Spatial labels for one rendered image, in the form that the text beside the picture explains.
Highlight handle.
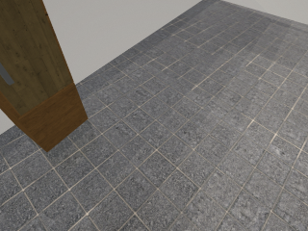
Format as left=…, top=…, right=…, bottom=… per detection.
left=0, top=63, right=14, bottom=85

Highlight cupboard door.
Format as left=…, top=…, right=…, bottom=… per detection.
left=0, top=0, right=72, bottom=115

